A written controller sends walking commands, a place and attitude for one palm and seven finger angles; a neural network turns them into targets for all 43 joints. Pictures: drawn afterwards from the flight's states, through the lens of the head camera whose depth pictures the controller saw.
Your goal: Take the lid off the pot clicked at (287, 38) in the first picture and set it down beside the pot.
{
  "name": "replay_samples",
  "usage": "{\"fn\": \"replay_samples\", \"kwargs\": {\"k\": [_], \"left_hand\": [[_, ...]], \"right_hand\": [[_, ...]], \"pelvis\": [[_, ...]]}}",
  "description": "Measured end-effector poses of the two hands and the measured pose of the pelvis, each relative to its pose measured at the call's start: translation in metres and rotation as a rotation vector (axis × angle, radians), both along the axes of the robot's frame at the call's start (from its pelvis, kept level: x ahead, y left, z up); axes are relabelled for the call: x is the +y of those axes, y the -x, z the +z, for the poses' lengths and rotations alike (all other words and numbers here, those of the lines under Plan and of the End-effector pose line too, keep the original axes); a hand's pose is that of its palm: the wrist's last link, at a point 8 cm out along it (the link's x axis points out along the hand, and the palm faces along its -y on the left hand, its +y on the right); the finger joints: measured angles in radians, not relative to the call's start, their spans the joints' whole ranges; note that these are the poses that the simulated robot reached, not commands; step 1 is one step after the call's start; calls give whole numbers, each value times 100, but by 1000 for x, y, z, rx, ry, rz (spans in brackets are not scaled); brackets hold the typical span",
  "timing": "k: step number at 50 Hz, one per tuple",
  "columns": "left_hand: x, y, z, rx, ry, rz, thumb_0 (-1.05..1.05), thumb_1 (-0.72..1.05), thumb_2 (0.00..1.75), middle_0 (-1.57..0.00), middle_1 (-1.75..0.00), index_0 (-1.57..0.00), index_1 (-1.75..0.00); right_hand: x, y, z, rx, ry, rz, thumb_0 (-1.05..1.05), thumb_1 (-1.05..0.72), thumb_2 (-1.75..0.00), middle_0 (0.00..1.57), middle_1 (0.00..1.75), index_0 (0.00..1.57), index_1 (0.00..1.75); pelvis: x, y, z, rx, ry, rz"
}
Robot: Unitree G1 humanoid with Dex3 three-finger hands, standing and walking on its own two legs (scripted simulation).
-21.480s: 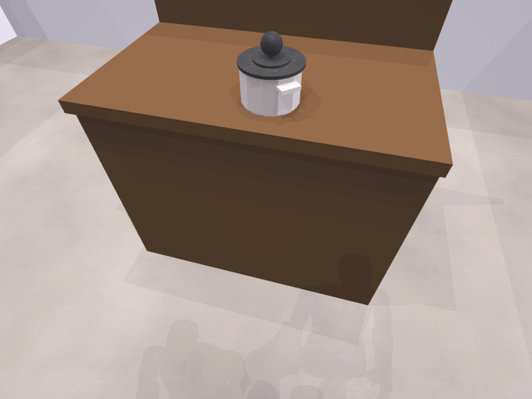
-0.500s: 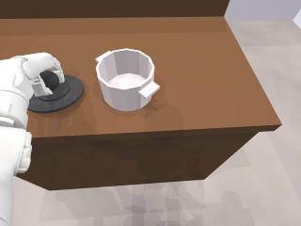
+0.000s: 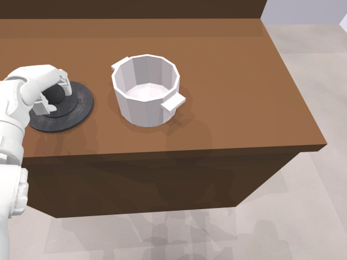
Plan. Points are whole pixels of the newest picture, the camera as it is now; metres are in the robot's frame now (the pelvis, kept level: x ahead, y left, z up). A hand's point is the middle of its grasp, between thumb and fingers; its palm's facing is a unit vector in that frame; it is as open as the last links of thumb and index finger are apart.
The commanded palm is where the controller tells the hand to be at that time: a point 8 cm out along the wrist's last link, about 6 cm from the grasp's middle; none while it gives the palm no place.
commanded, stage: open the fingers wide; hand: left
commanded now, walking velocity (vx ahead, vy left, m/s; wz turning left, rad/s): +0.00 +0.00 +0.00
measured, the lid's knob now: (52, 93) +0.49 +0.27 +0.08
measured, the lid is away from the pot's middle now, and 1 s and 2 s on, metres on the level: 0.23 0.23 0.23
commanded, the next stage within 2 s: raise the empty hand in 0.84 s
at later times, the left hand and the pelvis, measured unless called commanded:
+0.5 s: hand (47, 97) +0.47 +0.27 +0.09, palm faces -0.42 -0.07 -0.91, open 9.4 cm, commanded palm +0.48 +0.27 +0.15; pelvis +0.00 +0.00 +0.00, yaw +0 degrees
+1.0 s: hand (45, 98) +0.47 +0.28 +0.09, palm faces -0.43 -0.07 -0.90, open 11.0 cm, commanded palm +0.48 +0.28 +0.16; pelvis +0.00 +0.00 +0.00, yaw +0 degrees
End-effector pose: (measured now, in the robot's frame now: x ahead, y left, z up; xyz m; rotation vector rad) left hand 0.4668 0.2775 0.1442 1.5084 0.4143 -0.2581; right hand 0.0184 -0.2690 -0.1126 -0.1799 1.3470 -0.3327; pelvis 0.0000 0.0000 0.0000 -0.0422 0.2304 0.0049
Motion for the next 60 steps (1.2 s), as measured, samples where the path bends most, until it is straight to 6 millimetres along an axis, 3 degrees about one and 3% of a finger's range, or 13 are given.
{"fn": "replay_samples", "kwargs": {"k": [12, 33, 50, 60], "left_hand": [[1, 3, 2, 31, 1, 13, 1, 28, 83, -75, -97, -53, -87], [-6, -11, 3, 6, 14, 4, 0, 1, 75, -45, -82, -43, -81], [1, -7, 4, 14, 9, 10, 0, -6, 77, -42, -75, -42, -75], [7, -10, 29, -36, 1, 39, 0, -7, 78, -42, -74, -43, -74]], "right_hand": [[0, -17, -1, -34, 3, 24, 1, -91, -89, 21, 30, 21, 30], [4, 7, -3, 32, -16, -19, 1, -91, -89, 21, 30, 21, 30], [2, -3, 0, 15, -2, -5, 1, -91, -89, 21, 30, 21, 30], [5, -13, 1, -23, -13, 4, 1, -91, -89, 21, 30, 21, 30]], "pelvis": [[1, 0, 0, -7, 1, 7], [2, -3, 0, 5, 1, -6], [3, -4, 0, 2, 3, -2], [5, -5, 2, -10, 4, 0]]}}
